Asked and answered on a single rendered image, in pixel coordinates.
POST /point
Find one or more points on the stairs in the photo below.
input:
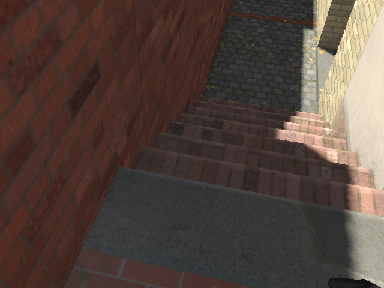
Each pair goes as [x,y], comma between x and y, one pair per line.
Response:
[268,150]

